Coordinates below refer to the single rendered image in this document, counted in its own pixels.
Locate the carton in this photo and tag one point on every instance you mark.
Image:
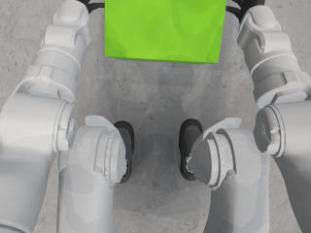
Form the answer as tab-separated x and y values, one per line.
175	31

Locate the right robot thigh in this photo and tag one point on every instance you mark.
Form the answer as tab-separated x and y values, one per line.
229	162

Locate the robot right forearm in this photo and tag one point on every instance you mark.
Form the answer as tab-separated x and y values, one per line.
270	59

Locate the left robot hand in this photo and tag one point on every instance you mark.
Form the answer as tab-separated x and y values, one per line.
92	6

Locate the right robot hand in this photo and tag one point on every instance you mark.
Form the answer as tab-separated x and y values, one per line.
245	5

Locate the left robot shin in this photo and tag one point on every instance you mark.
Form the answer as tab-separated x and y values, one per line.
63	156

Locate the left robot upper arm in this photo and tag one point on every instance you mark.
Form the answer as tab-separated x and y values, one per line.
33	130

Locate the robot left forearm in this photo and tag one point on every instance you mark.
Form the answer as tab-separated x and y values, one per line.
59	59

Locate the right robot upper arm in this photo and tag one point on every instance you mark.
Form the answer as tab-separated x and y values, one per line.
283	130

